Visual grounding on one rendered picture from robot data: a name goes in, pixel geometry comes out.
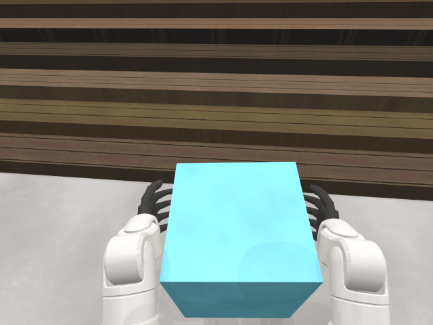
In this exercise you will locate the right robot hand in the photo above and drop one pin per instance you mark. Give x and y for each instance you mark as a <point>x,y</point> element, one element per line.
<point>325,205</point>

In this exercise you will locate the carton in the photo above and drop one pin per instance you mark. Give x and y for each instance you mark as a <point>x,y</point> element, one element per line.
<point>239,242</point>

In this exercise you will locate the left robot hand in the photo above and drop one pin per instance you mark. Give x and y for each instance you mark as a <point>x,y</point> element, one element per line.
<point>149,206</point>

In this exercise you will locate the right robot forearm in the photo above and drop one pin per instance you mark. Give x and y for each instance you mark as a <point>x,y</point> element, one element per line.
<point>358,282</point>

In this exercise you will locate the left robot forearm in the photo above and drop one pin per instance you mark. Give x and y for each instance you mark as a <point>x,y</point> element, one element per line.
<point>129,273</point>

